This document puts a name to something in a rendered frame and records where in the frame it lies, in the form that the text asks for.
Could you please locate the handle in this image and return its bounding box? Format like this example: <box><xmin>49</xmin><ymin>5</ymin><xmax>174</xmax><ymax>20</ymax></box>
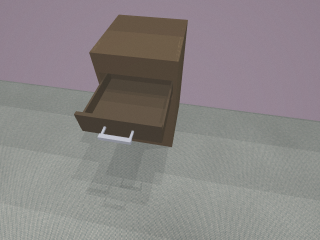
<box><xmin>97</xmin><ymin>126</ymin><xmax>134</xmax><ymax>145</ymax></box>

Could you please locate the cabinet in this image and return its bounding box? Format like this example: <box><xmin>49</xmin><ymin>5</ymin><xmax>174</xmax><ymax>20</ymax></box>
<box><xmin>89</xmin><ymin>14</ymin><xmax>188</xmax><ymax>147</ymax></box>

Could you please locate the drawer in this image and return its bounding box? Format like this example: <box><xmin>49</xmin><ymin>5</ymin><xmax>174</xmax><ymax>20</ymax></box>
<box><xmin>74</xmin><ymin>73</ymin><xmax>173</xmax><ymax>143</ymax></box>

